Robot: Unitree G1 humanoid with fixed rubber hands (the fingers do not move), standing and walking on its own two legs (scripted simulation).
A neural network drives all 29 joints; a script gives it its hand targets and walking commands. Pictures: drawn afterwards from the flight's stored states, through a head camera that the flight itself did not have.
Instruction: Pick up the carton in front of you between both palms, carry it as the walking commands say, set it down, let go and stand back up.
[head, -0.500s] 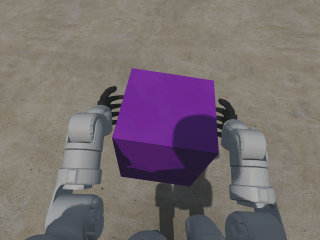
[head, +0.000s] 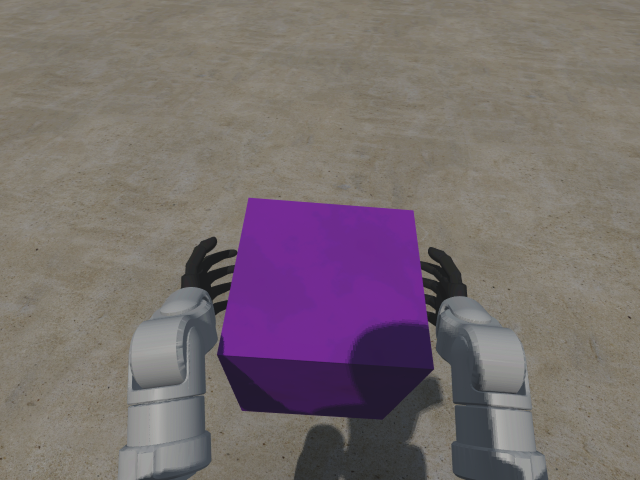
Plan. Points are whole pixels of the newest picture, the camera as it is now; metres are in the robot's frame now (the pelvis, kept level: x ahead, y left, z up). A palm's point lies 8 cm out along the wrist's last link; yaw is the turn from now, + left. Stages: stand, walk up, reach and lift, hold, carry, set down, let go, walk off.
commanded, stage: carry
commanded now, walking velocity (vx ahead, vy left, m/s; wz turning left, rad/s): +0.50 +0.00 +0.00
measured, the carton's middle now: (321, 318) +0.33 +0.04 +0.02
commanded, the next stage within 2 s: none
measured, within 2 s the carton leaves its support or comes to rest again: neither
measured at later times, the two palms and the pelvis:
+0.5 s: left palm (216, 134) +0.62 +0.25 +0.12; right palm (387, 134) +0.63 -0.05 +0.13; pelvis +0.36 +0.08 +0.00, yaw +3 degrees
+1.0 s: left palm (228, 61) +0.99 +0.32 +0.10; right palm (349, 68) +0.98 +0.02 +0.10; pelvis +0.71 +0.17 +0.01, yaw -1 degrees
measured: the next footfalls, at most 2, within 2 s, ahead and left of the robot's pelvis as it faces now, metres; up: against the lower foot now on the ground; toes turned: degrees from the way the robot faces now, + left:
right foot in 0.54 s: +0.58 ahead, +0.03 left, +0.00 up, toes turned -7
left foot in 0.92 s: +0.82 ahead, +0.29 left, +0.00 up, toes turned +12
